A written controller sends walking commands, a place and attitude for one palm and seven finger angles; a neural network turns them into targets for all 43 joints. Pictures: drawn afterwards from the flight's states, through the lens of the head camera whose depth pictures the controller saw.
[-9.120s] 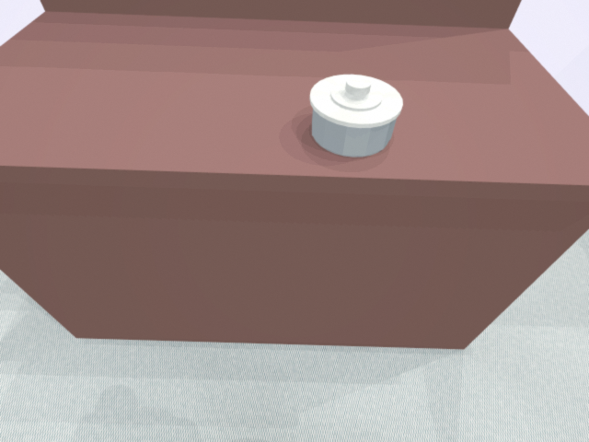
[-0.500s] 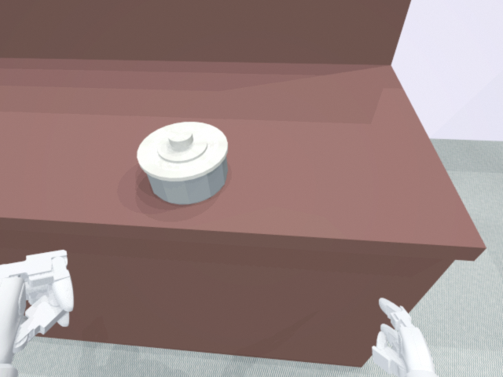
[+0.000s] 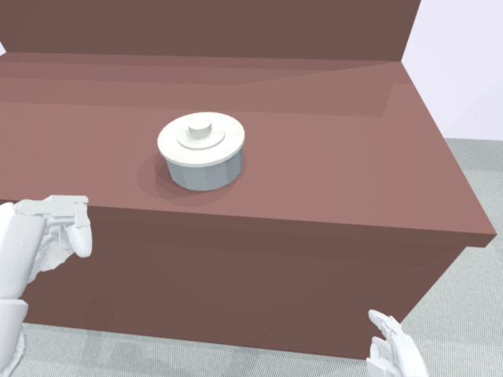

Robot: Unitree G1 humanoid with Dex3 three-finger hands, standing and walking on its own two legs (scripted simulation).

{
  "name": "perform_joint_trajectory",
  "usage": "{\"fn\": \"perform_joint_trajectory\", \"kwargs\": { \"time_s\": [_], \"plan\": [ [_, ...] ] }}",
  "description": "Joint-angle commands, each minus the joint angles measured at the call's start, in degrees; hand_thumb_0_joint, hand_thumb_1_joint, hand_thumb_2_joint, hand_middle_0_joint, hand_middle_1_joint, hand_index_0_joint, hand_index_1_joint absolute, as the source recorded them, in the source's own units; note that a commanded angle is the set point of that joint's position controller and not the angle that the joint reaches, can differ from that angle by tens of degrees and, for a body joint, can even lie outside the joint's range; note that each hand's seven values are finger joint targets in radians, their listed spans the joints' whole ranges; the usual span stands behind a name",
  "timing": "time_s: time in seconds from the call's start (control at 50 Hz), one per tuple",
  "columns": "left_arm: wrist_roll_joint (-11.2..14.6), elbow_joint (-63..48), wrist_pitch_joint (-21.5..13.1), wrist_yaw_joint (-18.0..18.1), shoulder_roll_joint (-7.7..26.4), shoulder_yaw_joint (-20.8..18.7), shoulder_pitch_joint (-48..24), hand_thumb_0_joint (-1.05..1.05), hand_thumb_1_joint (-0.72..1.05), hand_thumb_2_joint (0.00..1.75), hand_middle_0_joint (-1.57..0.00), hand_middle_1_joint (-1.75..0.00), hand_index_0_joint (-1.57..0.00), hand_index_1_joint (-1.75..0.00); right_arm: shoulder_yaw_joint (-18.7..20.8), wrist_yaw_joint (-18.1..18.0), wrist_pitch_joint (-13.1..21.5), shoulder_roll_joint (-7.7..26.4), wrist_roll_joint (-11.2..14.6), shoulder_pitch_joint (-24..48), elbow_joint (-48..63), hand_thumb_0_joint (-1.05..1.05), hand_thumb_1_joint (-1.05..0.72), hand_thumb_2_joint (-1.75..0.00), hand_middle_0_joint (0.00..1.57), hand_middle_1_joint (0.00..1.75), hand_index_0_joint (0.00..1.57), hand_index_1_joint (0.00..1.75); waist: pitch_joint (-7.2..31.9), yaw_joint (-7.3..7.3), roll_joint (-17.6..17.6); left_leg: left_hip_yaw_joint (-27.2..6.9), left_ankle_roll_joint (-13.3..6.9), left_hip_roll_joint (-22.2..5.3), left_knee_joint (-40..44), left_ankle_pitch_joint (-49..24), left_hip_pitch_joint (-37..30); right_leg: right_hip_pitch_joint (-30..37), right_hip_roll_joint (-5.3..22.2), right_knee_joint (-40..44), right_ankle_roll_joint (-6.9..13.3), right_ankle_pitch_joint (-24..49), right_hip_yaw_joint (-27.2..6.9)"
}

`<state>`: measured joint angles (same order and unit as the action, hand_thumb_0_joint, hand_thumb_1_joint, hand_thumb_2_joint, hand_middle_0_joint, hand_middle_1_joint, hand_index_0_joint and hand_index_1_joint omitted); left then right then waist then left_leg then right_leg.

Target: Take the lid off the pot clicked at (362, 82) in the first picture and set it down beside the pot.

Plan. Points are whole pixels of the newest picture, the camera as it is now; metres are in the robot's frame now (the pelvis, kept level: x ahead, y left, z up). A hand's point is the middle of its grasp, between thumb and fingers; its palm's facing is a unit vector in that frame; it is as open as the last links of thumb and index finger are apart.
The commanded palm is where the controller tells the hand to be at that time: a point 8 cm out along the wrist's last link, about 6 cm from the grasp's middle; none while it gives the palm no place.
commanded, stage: reach forward and open the fingers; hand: left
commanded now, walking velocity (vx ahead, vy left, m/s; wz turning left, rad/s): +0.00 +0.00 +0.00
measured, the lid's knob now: (199, 126) +0.49 +0.18 +0.15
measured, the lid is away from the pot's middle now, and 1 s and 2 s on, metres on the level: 0.00 0.00 0.00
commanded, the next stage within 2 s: move the open hand above the knob in 0.98 s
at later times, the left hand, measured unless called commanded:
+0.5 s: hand (69, 240) +0.21 +0.26 +0.18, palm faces -0.05 -0.08 -1.00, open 5.2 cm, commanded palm +0.18 +0.25 +0.26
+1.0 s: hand (87, 202) +0.25 +0.25 +0.20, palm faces -0.06 -0.06 -1.00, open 9.8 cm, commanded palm +0.22 +0.25 +0.28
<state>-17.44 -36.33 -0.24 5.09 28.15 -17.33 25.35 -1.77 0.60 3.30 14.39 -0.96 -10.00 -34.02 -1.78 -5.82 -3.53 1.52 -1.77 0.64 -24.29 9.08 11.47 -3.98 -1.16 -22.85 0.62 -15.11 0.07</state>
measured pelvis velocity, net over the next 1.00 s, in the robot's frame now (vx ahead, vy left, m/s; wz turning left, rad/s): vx -0.05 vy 0.00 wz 0.03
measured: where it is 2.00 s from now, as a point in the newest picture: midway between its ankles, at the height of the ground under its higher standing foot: outside the picture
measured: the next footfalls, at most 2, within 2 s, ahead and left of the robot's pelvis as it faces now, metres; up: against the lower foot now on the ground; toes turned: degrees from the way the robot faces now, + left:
none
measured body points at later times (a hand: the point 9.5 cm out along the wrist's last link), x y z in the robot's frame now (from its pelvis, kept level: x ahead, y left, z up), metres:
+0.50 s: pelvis -0.04 +0.00 +0.00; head -0.06 -0.05 +0.45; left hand +0.20 +0.26 +0.23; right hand +0.22 -0.18 -0.07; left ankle +0.05 +0.10 -0.74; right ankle -0.03 -0.12 -0.74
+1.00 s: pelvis -0.05 +0.00 +0.00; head -0.07 -0.04 +0.44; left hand +0.25 +0.25 +0.25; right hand +0.18 -0.20 -0.09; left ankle +0.05 +0.10 -0.74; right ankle -0.03 -0.12 -0.74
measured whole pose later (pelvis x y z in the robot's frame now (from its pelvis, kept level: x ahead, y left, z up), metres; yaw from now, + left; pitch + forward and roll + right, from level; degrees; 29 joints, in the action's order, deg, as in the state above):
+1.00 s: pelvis -0.05 +0.00 +0.00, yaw +2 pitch -5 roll -1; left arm -41.2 -5.1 10.0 -25.8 40.1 1.6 -18.3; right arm -2.9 0.4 -3.2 16.3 3.1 -4.8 -36.3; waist -2.0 -4.7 -7.3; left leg 0.1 -2.2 1.2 -21.7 3.2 13.4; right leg -7.4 -0.8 -24.6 0.5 -12.1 1.5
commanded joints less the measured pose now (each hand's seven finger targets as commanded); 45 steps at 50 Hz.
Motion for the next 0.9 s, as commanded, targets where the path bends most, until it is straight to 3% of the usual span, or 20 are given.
{"fn": "perform_joint_trajectory", "kwargs": {
  "time_s": [0.0,0.08,0.18,0.2,0.24,0.28,0.34,0.38,0.42,0.48,0.52,0.6,0.66,0.68,0.72,0.76,0.78,0.82,0.86,0.88],
  "plan": [
    [-13.9,-11.0,6.8,-0.3,17.5,-4.6,-8.7,0.00,0.70,1.05,-1.26,-1.25,-1.26,-1.25,2.4,0.4,-2.3,7.4,1.3,12.8,12.6,0.00,-0.90,-0.90,0.20,0.30,0.20,0.30,8.3,-0.99,-3.0,-1.0,0.9,-0.3,1.2,-2.3,-2.4,-8.1,-2.0,0.1,0.9,1.3,1.3],
    [-20.0,-3.3,10.6,-5.8,20.5,-1.3,-18.4,0.00,0.58,1.13,-1.23,-1.11,-1.23,-1.11,2.2,0.3,-3.8,8.3,2.6,15.0,11.1,0.00,-0.90,-0.90,0.20,0.30,0.20,0.30,9.9,-0.07,1.3,-2.2,0.4,-0.1,1.2,-3.0,-3.5,-8.4,-2.1,0.8,0.5,2.2,1.0],
    [-21.9,-3.7,11.9,-13.3,22.2,3.2,-29.4,0.00,0.41,1.24,-1.18,-0.93,-1.18,-0.93,1.5,-0.2,-2.5,7.6,3.1,17.9,10.4,0.00,-0.90,-0.90,0.20,0.30,0.20,0.30,12.6,-0.34,-1.9,-3.5,0.1,0.6,2.9,-4.6,-6.5,-6.7,-2.0,1.4,0.4,4.2,1.1],
    [-21.9,0.6,12.2,-14.6,21.4,3.9,-28.7,0.00,0.37,1.26,-1.17,-0.90,-1.17,-0.90,1.4,-0.6,-2.5,7.2,3.0,17.6,9.4,0.00,-0.90,-0.90,0.20,0.30,0.20,0.30,10.1,-0.38,-1.1,-3.5,0.0,0.7,3.6,-4.5,-6.2,-7.1,-2.4,2.0,0.4,4.2,1.3],
    [-22.7,5.8,12.4,-17.2,23.9,2.8,-31.6,0.00,0.30,1.30,-1.15,-0.83,-1.15,-0.83,1.2,-0.9,-2.9,7.8,3.0,17.3,8.5,0.00,-0.90,-0.90,0.20,0.30,0.20,0.30,7.1,-0.40,0.8,-3.2,0.1,0.7,4.8,-2.4,-4.9,-7.6,-2.3,3.4,0.2,2.8,1.4],
    [-23.5,5.0,11.9,-19.6,27.5,1.4,-37.1,0.00,0.23,1.34,-1.13,-0.76,-1.13,-0.76,0.6,-0.7,-2.9,7.7,3.0,18.7,8.9,0.00,-0.90,-0.90,0.20,0.30,0.20,0.30,10.1,-0.63,-1.0,-2.7,0.0,1.3,4.5,-3.7,-5.8,-5.9,-2.0,3.7,0.5,3.3,0.9],
    [-22.8,7.4,11.1,-22.8,24.5,5.2,-39.5,0.00,0.13,1.40,-1.09,-0.65,-1.09,-0.65,0.7,-0.9,-3.2,7.1,3.2,18.8,9.0,0.00,-0.90,-0.90,0.20,0.30,0.20,0.30,9.3,-0.29,-2.4,-2.5,-0.1,1.6,5.4,-2.5,-6.9,-6.8,-2.3,4.8,0.1,1.9,1.2],
    [-23.2,8.0,11.0,-24.4,26.2,4.7,-43.1,0.00,0.06,1.45,-1.07,-0.58,-1.07,-0.58,0.5,-0.7,-2.8,7.2,3.1,19.0,9.2,0.00,-0.90,-0.90,0.20,0.30,0.20,0.30,11.4,-0.10,-1.9,-2.4,-0.3,2.0,5.3,-2.6,-7.8,-6.3,-2.3,5.5,0.3,1.5,1.0],
    [-23.0,13.4,10.8,-25.7,25.7,5.7,-43.5,0.00,-0.01,1.49,-1.05,-0.51,-1.05,-0.51,0.5,-1.2,-3.4,7.4,3.2,18.3,8.6,0.00,-0.90,-0.90,0.20,0.30,0.20,0.30,7.9,0.31,-0.6,-1.8,-0.3,2.0,5.9,-0.5,-6.7,-7.9,-2.4,6.5,-0.2,-0.7,1.4],
    [-23.8,11.6,9.9,-26.8,28.5,5.2,-51.9,0.00,-0.11,1.55,-1.01,-0.40,-1.01,-0.40,0.5,-1.1,-3.0,7.4,3.3,19.0,9.2,0.00,-0.90,-0.90,0.20,0.30,0.20,0.30,12.5,0.11,-2.3,-2.2,-0.5,2.5,6.0,0.5,-8.1,-6.5,-2.1,6.5,0.3,-2.2,0.8],
    [-23.5,14.9,9.4,-27.4,27.1,6.8,-52.0,0.00,-0.17,1.59,-0.98,-0.33,-0.98,-0.33,0.7,-1.4,-2.9,7.1,3.4,18.7,8.9,0.00,-0.90,-0.90,0.20,0.30,0.20,0.30,9.7,0.33,-2.3,-2.2,-0.5,2.3,6.6,2.2,-7.7,-7.9,-2.2,6.9,0.0,-3.7,1.1],
    [-23.5,18.4,9.3,-28.3,26.3,8.0,-55.0,0.00,-0.30,1.68,-0.93,-0.19,-0.93,-0.19,0.8,-1.3,-3.1,7.0,3.6,18.6,8.5,0.00,-0.90,-0.90,0.20,0.30,0.20,0.30,9.8,0.63,-0.6,-1.8,-0.6,2.6,6.6,2.8,-7.6,-7.9,-2.4,7.0,0.1,-4.7,1.0],
    [-23.6,16.0,9.4,-28.1,27.3,6.9,-54.7,0.00,-0.39,1.74,-0.89,-0.08,-0.89,-0.08,1.3,-0.6,-2.6,7.3,4.0,18.9,9.5,0.00,-0.90,-0.90,0.20,0.30,0.20,0.30,11.7,0.37,-3.0,-2.8,-0.3,2.2,7.0,3.7,-7.6,-7.0,-2.9,6.4,0.6,-4.3,0.7],
    [-24.2,16.3,9.1,-28.3,28.9,6.4,-59.3,0.00,-0.39,1.73,-0.89,-0.08,-0.89,-0.08,1.1,-0.7,-2.5,7.5,3.6,18.7,8.9,0.00,-0.90,-0.90,0.20,0.30,0.20,0.30,13.4,0.04,-2.1,-2.6,-0.4,2.6,6.9,3.0,-7.9,-6.4,-2.0,6.2,0.6,-4.5,0.6],
    [-23.9,20.3,9.1,-28.2,26.3,8.5,-58.6,0.00,-0.38,1.71,-0.88,-0.08,-0.88,-0.08,1.2,-0.8,-2.9,7.4,3.9,18.2,8.6,0.00,-0.90,-0.90,0.20,0.30,0.20,0.30,9.1,0.58,-1.6,-2.6,-0.3,2.1,7.9,5.7,-6.1,-8.1,-2.4,6.2,0.3,-6.1,1.4],
    [-24.0,21.1,9.7,-27.9,27.8,6.5,-56.6,0.00,-0.38,1.70,-0.88,-0.08,-0.88,-0.08,1.5,-0.4,-2.8,7.7,4.2,18.4,9.1,0.00,-0.90,-0.90,0.20,0.30,0.20,0.30,10.0,0.14,-2.2,-2.8,-0.2,1.9,7.7,6.0,-5.8,-7.8,-2.9,5.9,0.7,-5.8,1.0],
    [-24.6,18.5,9.3,-28.2,29.4,6.2,-62.0,0.00,-0.38,1.69,-0.88,-0.08,-0.88,-0.08,1.3,-0.3,-2.7,7.9,3.9,18.3,8.9,0.00,-0.90,-0.90,0.20,0.30,0.20,0.30,13.7,-0.14,-2.3,-2.9,-0.2,2.4,7.6,4.6,-6.9,-6.1,-2.1,5.1,0.9,-5.3,0.9],
    [-24.0,21.2,9.5,-28.2,26.6,8.5,-60.7,0.00,-0.38,1.67,-0.88,-0.08,-0.88,-0.08,1.3,-0.5,-2.9,7.4,4.0,18.1,8.9,0.00,-0.90,-0.90,0.20,0.30,0.20,0.30,11.5,0.36,-1.4,-2.4,-0.4,2.2,7.2,4.3,-6.2,-7.3,-2.4,5.1,0.5,-5.2,1.2],
    [-23.8,22.1,10.2,-28.3,27.1,7.5,-59.1,0.00,-0.37,1.66,-0.87,-0.08,-0.87,-0.08,1.4,-0.2,-2.9,7.7,4.5,18.1,9.3,0.00,-0.90,-0.90,0.20,0.30,0.20,0.30,11.5,0.36,-1.0,-2.7,-0.2,1.9,7.1,5.0,-6.0,-7.7,-2.9,5.2,0.6,-5.0,1.2],
    [-24.5,20.2,9.9,-28.7,28.0,8.1,-64.9,0.00,-0.37,1.66,-0.87,-0.08,-0.87,-0.08,1.1,-0.2,-2.8,7.8,4.1,18.2,9.0,0.00,-0.90,-0.90,0.20,0.30,0.20,0.30,13.2,0.49,-2.0,-2.5,-0.3,2.4,7.2,4.0,-6.7,-7.1,-2.2,4.8,0.8,-4.6,1.1]
  ]
}}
